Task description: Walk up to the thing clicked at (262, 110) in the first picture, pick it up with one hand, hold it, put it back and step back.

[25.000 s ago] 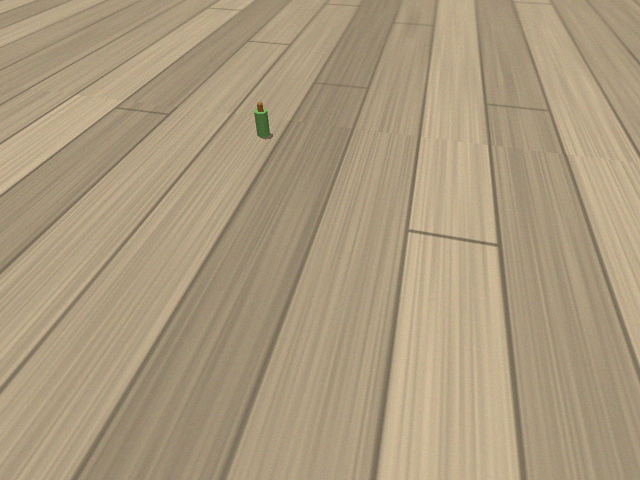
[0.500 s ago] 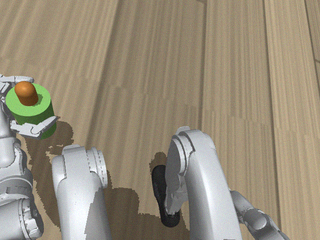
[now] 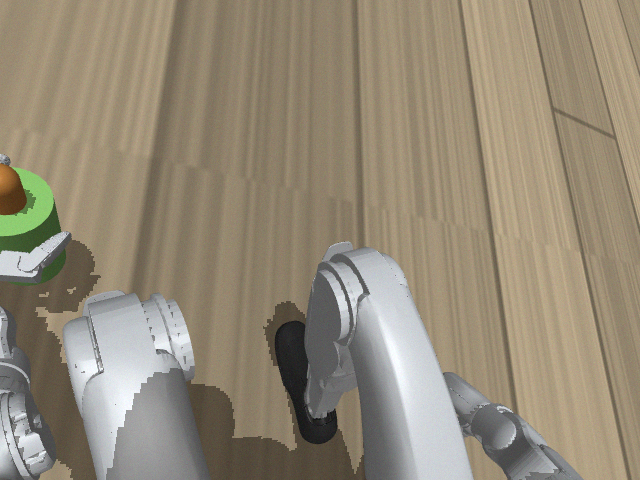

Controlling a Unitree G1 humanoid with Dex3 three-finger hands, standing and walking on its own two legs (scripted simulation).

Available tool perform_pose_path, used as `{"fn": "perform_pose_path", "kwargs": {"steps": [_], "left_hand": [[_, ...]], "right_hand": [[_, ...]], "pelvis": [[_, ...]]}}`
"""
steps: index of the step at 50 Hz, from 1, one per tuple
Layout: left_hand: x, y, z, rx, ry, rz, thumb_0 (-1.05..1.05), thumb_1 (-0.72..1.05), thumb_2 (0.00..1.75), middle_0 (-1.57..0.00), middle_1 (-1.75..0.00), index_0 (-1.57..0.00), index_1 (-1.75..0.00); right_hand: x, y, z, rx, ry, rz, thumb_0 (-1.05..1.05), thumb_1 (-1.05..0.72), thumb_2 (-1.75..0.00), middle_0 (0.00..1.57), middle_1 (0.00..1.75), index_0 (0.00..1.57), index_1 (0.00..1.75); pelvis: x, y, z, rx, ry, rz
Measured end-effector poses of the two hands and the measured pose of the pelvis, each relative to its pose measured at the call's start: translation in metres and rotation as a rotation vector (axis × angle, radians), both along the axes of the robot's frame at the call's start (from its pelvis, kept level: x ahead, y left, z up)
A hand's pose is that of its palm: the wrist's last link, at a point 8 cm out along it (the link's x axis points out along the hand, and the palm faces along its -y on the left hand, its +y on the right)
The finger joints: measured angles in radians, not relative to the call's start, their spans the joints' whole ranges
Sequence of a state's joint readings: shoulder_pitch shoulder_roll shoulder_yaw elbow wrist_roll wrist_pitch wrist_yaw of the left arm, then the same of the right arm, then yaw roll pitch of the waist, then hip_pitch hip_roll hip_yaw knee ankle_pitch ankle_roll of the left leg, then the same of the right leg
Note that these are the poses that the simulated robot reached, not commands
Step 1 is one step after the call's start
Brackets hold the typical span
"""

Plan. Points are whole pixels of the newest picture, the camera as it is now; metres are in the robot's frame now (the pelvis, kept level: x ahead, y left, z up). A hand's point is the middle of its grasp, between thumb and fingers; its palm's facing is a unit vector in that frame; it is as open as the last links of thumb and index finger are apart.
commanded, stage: lower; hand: left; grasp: from the side
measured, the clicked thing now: (15, 223) +0.43 +0.25 -0.15
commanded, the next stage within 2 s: loosen in 0.72 s
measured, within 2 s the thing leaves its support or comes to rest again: rests again in 1.36 s
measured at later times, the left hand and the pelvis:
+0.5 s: hand (14, 226) +0.43 +0.25 -0.16, palm faces +0.30 -0.95 +0.00, open 11.0 cm; pelvis +0.00 +0.00 +0.00, yaw -1 degrees
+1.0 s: hand (16, 234) +0.42 +0.25 -0.17, palm faces +0.31 -0.95 +0.01, open 10.9 cm; pelvis +0.00 +0.01 +0.00, yaw -2 degrees
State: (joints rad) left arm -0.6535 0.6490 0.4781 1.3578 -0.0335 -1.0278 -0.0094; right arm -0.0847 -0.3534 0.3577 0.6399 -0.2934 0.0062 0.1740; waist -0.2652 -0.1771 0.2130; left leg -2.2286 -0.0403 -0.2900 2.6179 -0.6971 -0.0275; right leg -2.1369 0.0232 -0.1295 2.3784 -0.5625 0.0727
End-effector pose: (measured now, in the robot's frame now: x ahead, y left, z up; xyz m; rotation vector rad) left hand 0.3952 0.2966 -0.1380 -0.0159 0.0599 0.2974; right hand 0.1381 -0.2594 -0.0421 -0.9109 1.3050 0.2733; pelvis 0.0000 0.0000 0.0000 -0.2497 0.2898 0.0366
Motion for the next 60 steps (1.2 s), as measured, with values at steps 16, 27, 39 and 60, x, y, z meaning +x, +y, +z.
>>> {"fn": "perform_pose_path", "kwargs": {"steps": [16,27,39,60], "left_hand": [[0.003,0.007,-0.013,0.03,-0.019,0.001,0.03,-0.47,1.05,-0.69,-1.02,-0.64,-1.0],[-0.001,-0.003,-0.022,0.004,-0.006,0.01,0.03,-0.47,1.05,-0.69,-1.02,-0.63,-1.0],[-0.001,-0.001,-0.029,0.023,-0.015,0.014,0.03,-0.47,1.05,-0.69,-1.01,-0.64,-1.0],[0.002,-0.002,-0.018,0.01,-0.08,0.003,0.0,-0.44,0.45,-0.58,-0.53,-0.57,-0.53]], "right_hand": [[0.002,0.008,0.005,-0.031,0.039,0.054,0.0,-0.91,-0.91,0.21,0.3,0.2,0.3],[0.011,0.01,0.008,-0.034,0.03,0.087,0.0,-0.9,-0.9,0.21,0.3,0.2,0.3],[0.009,0.01,0.008,-0.052,0.044,0.103,0.0,-0.9,-0.9,0.21,0.3,0.2,0.3],[0.004,0.013,0.013,-0.063,0.053,0.109,0.0,-0.91,-0.9,0.21,0.3,0.2,0.3]], "pelvis": [[0.001,0.005,-0.001,-0.029,-0.013,-0.009],[0.001,0.004,-0.001,-0.035,-0.022,-0.015],[0.0,0.005,-0.003,-0.042,-0.037,-0.024],[-0.002,0.007,-0.002,-0.054,-0.05,-0.028]]}}
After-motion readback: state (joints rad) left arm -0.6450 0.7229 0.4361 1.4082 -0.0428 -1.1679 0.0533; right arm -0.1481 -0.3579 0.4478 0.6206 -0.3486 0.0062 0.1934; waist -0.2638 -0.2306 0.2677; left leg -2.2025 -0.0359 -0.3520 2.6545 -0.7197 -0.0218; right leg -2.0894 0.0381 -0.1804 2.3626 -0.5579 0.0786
